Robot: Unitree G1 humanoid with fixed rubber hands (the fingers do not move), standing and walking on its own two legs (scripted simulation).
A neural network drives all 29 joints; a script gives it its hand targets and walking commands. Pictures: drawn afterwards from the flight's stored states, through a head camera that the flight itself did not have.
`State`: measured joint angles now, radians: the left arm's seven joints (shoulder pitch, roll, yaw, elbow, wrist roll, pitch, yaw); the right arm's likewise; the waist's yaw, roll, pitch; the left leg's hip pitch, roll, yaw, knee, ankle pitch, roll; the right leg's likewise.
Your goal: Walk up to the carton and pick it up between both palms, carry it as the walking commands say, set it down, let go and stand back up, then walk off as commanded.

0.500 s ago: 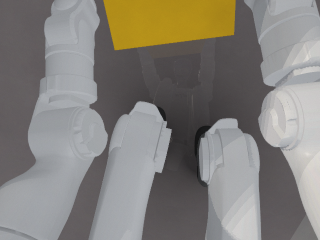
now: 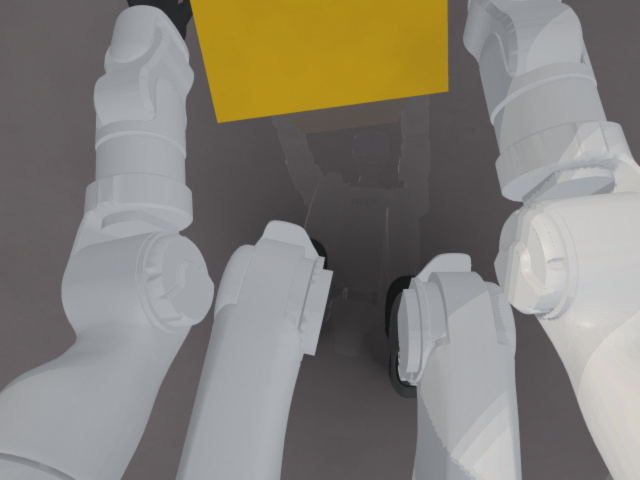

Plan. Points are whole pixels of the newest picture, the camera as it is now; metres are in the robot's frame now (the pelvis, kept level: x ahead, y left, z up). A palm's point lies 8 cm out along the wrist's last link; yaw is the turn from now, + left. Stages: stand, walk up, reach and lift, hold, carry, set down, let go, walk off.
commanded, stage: set down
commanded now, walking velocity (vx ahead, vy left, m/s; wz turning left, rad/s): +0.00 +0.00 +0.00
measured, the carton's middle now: out of the picture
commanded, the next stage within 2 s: none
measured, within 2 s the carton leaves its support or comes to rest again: rests again in 0.80 s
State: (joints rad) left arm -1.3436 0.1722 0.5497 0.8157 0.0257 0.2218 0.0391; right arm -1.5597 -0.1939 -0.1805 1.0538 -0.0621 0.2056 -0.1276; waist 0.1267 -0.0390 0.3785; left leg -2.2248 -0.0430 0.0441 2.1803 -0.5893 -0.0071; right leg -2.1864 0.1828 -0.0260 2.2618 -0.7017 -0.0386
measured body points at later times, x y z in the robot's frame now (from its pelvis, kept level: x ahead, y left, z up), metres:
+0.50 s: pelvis +0.01 +0.00 -0.01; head +0.38 +0.01 +0.24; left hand +0.53 +0.25 -0.17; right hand +0.59 -0.05 -0.17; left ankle +0.11 +0.11 -0.34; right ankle +0.08 -0.09 -0.34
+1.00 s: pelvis +0.00 +0.00 -0.01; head +0.38 +0.00 +0.23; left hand +0.52 +0.24 -0.18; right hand +0.58 -0.05 -0.19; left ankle +0.11 +0.11 -0.34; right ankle +0.08 -0.08 -0.34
